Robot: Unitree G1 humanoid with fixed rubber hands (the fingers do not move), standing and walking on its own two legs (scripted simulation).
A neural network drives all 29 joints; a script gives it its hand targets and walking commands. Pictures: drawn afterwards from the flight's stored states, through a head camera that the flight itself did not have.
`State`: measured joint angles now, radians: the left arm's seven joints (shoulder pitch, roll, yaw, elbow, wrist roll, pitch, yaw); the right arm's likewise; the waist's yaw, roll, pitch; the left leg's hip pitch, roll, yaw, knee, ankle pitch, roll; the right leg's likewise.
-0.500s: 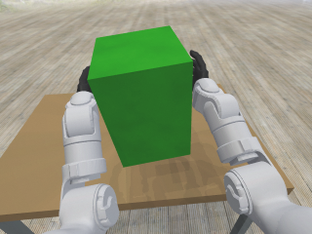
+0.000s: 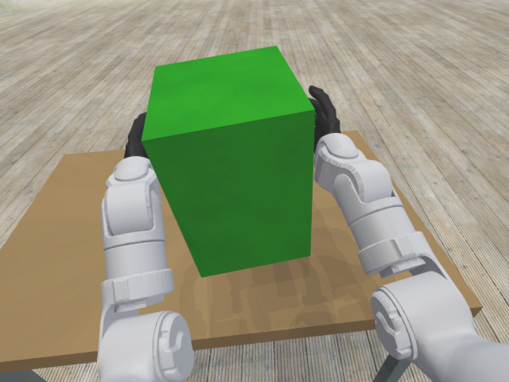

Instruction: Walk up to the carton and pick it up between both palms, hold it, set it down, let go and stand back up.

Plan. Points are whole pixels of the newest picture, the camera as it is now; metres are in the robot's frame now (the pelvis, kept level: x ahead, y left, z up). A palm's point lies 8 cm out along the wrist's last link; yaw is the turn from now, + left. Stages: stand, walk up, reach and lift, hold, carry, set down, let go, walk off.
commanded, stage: hold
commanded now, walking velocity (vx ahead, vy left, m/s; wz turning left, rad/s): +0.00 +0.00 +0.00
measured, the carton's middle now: (237, 166) +0.37 -0.01 +0.20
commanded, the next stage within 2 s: none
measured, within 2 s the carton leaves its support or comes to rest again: neither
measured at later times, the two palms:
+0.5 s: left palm (128, 157) +0.36 +0.14 +0.25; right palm (323, 129) +0.36 -0.13 +0.26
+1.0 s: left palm (125, 172) +0.36 +0.15 +0.23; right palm (315, 143) +0.35 -0.12 +0.24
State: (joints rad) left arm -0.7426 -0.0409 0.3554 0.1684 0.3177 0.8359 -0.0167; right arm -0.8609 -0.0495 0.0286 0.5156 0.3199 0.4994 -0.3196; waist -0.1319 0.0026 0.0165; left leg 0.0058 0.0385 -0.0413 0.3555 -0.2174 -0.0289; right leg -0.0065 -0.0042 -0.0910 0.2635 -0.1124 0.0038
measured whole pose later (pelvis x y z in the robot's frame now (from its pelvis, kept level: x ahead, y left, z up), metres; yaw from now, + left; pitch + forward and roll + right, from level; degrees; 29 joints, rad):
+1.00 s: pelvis -0.01 +0.01 +0.00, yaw +0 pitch -8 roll -1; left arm -0.73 -0.03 0.35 0.15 0.31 0.85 -0.02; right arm -0.84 -0.03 0.01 0.48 0.32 0.51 -0.33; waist -0.13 -0.01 0.01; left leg -0.01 0.02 -0.05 0.37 -0.21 -0.02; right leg -0.02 -0.01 -0.07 0.28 -0.11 0.01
